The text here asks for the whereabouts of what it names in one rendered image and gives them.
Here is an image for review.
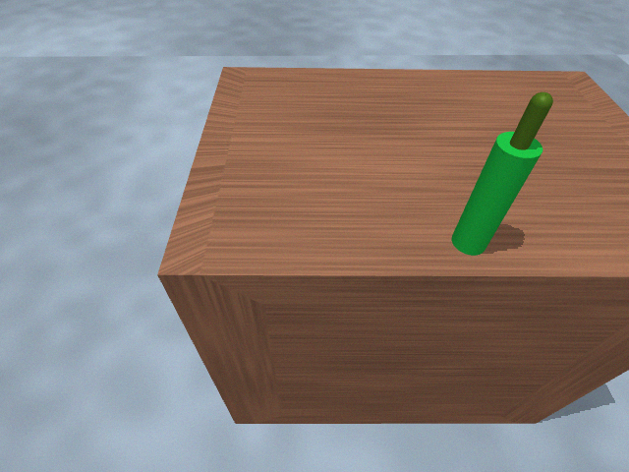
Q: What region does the bottle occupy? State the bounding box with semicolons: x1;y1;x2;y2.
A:
452;92;553;256

